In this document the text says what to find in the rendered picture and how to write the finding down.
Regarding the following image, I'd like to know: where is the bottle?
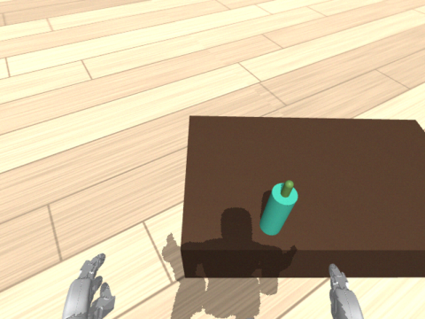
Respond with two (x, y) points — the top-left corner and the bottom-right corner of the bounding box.
(260, 180), (298, 235)

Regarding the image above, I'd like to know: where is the left robot hand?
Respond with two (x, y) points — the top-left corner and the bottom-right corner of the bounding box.
(62, 253), (116, 319)

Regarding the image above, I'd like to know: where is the right robot hand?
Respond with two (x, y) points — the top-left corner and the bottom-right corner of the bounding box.
(329, 264), (364, 319)

